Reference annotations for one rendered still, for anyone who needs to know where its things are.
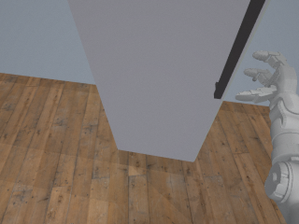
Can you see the handle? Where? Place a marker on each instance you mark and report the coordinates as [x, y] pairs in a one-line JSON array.
[[251, 16]]

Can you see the robot right upper arm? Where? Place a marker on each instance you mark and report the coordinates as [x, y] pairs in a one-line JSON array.
[[282, 186]]

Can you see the right robot forearm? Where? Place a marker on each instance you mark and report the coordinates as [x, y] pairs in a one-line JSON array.
[[284, 129]]

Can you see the robot right hand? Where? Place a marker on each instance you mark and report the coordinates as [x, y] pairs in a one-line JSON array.
[[283, 80]]

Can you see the fridge door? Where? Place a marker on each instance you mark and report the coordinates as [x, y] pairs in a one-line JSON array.
[[155, 64]]

